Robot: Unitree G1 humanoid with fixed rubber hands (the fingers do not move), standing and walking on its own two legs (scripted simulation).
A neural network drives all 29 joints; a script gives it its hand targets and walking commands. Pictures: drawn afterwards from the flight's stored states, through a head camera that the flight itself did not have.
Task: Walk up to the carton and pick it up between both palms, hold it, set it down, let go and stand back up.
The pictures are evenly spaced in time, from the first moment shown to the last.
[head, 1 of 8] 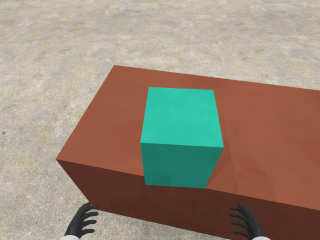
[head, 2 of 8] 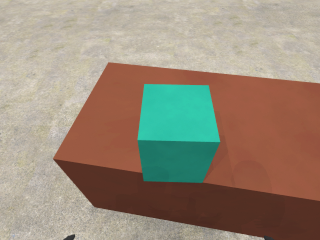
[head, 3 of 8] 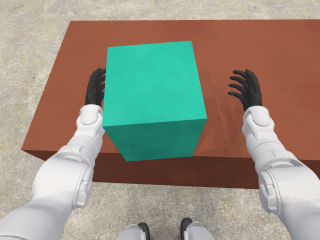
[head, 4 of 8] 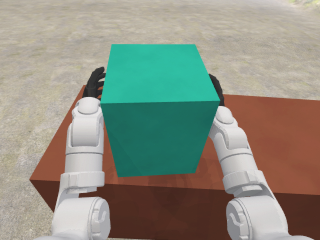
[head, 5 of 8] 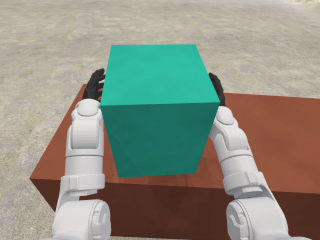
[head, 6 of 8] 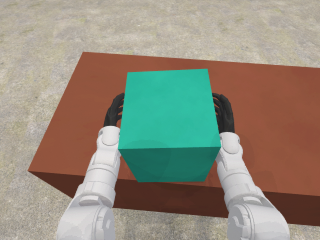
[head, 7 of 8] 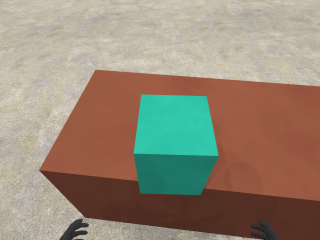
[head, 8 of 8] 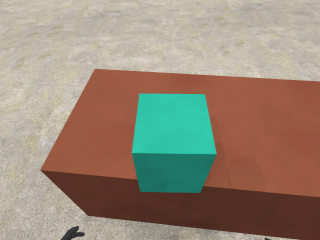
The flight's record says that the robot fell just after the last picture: no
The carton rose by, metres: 0.22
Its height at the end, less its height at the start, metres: +0.00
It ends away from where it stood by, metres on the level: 0.04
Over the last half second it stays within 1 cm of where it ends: yes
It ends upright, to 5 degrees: yes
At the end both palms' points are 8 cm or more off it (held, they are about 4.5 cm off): yes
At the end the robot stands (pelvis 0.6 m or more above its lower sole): yes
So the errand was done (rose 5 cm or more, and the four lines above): yes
